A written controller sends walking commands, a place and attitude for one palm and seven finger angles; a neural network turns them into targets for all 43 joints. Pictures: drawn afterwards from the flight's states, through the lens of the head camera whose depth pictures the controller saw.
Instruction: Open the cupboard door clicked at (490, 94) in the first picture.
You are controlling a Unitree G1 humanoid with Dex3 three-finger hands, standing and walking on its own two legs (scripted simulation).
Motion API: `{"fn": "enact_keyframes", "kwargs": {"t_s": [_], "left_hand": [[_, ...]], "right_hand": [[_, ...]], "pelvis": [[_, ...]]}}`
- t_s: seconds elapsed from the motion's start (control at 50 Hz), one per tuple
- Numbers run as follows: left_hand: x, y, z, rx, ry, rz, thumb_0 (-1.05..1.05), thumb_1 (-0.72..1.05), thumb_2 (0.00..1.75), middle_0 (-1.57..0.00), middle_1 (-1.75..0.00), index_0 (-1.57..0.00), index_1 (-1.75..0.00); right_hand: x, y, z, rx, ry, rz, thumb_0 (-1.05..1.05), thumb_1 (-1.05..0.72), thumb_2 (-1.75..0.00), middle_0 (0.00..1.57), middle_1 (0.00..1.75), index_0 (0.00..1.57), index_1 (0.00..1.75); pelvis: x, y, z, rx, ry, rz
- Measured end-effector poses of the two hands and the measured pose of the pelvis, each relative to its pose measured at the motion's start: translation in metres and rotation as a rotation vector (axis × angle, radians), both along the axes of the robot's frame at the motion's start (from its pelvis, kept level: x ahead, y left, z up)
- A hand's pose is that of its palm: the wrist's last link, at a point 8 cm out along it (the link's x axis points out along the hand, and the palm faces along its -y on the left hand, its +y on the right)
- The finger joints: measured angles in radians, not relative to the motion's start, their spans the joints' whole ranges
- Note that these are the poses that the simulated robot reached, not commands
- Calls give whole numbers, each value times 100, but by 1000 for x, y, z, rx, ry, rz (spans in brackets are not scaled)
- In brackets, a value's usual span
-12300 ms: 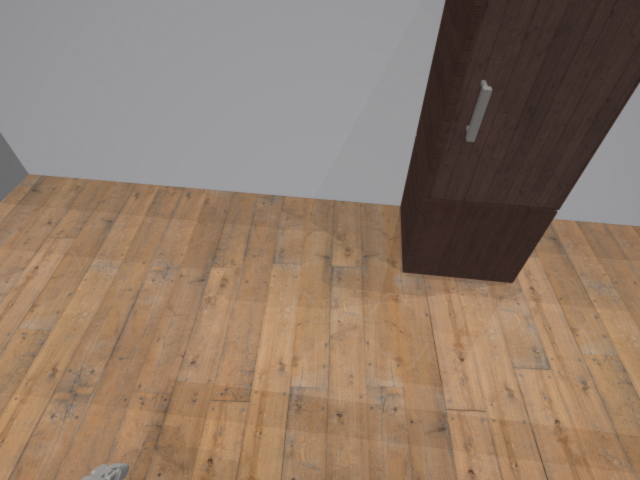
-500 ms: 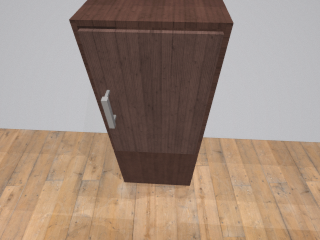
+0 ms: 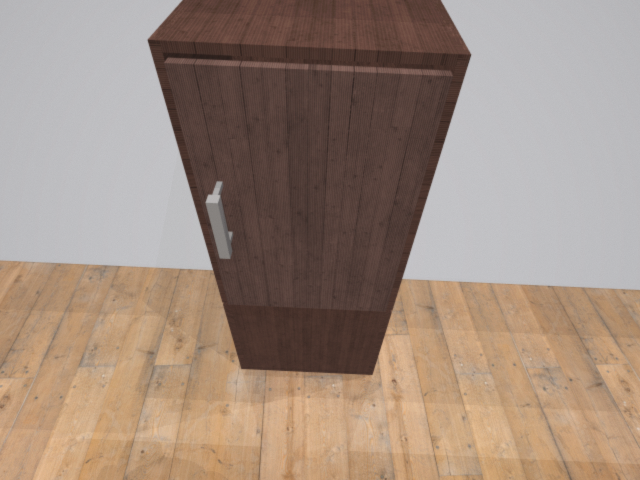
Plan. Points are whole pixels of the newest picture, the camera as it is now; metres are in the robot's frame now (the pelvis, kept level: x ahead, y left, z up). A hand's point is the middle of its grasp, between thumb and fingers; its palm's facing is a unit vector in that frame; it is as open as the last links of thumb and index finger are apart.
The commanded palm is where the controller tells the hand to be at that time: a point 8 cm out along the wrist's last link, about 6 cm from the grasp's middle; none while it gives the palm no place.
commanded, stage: look again from close up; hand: left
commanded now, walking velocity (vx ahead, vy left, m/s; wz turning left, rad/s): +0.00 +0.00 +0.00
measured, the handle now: (222, 221) +0.54 +0.21 -0.02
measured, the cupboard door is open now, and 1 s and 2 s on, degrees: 0 0 0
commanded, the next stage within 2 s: raise the hand with hooked fingers in 0.24 s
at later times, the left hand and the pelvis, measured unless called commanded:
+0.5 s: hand (161, 473) +0.15 +0.20 -0.06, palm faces +0.27 -0.95 -0.16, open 7.4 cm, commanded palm +0.11 +0.23 -0.07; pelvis +0.00 +0.01 -0.01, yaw +2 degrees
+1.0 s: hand (173, 435) +0.19 +0.20 -0.05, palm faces +0.02 -1.00 -0.07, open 10.0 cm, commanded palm +0.16 +0.26 -0.05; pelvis -0.01 -0.03 -0.11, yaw +2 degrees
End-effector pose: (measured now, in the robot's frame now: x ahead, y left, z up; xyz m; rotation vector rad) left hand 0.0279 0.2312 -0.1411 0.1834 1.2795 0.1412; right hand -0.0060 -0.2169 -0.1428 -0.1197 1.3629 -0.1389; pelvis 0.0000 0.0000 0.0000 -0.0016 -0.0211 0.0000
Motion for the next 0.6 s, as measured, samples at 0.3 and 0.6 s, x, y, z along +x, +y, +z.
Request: {"fn": "enact_keyframes", "kwargs": {"t_s": [0.3, 0.6], "left_hand": [[-29, -9, -7, -50, 89, 16, 1, 90, 89, -20, -30, -20, -30], [151, -2, 131, -74, -1225, -18, 2, 81, 84, -21, -38, -21, -38]], "right_hand": [[23, -5, 8, -39, -39, 12, 0, -92, -90, 20, 30, 20, 29], [145, -27, 32, -103, -717, 137, 1, -91, -90, 20, 30, 21, 30]], "pelvis": [[3, 6, 3, -2, -4, -10], [-17, -2, -43, -1, 154, 26]]}}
